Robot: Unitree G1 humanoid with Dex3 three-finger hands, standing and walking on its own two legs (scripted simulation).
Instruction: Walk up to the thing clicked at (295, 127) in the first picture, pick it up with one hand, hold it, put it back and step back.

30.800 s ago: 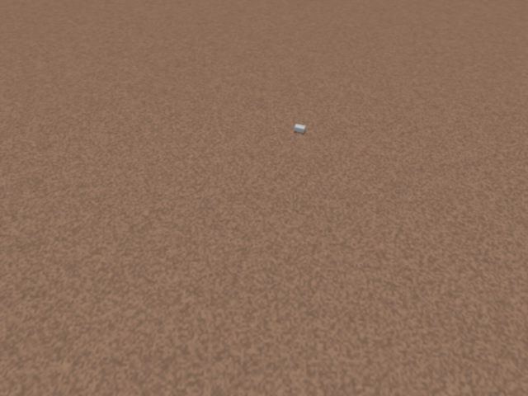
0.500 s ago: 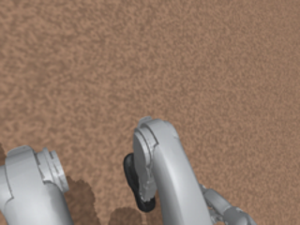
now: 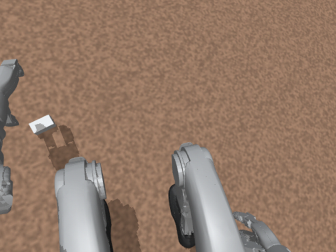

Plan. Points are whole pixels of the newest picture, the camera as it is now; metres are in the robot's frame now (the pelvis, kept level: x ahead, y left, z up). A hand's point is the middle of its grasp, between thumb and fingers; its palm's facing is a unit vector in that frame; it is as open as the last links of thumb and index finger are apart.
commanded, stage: withdraw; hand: left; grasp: from above
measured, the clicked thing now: (42, 124) +0.46 +0.32 -0.34
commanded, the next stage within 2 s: home in 0.32 s
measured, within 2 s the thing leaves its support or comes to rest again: neither
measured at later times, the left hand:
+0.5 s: hand (24, 114) +0.46 +0.32 -0.22, palm faces -0.37 -0.06 -0.93, open 12.6 cm
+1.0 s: hand out of the picture +0.35 +0.29 -0.02, palm faces -0.26 -0.63 -0.73, open 7.9 cm
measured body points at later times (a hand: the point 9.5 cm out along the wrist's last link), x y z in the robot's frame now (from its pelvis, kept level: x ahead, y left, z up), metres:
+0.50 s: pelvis -0.01 +0.00 -0.04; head +0.23 +0.10 +0.32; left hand +0.47 +0.32 -0.16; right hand +0.04 -0.27 -0.13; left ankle +0.08 +0.13 -0.32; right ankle +0.10 -0.13 -0.32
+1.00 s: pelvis +0.00 +0.00 +0.10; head +0.19 +0.06 +0.50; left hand +0.36 +0.32 +0.02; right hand +0.17 -0.26 -0.02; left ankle +0.08 +0.13 -0.32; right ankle +0.10 -0.14 -0.32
